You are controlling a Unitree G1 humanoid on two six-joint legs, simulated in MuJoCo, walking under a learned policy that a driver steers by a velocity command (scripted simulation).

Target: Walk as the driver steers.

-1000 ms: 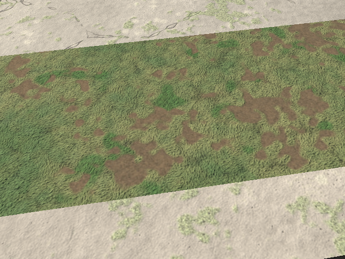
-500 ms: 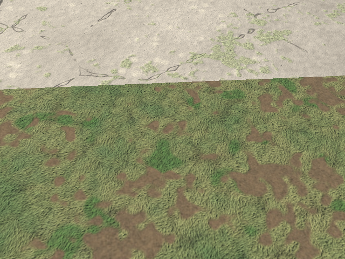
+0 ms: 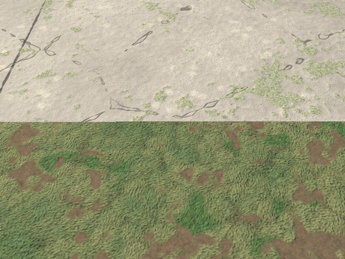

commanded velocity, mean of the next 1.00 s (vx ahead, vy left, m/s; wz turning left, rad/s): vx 0.08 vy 0.00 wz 0.17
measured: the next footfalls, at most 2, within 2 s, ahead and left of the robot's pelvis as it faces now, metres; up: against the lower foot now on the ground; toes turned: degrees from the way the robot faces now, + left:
right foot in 0.42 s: +0.24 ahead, -0.14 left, +0.00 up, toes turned +10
left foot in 0.64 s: +0.11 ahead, +0.12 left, +0.00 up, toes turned +10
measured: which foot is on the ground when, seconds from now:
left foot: down 0.00-0.46, up 0.48-0.62, down 0.64-1.00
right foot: up 0.00-0.40, down 0.42-1.00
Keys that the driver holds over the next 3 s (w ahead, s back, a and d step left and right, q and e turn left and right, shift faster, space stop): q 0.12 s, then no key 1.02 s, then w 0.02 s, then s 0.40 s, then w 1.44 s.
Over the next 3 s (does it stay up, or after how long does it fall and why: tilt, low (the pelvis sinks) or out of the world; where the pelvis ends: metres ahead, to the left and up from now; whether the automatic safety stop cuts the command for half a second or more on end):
stays up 0.59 0.06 0.03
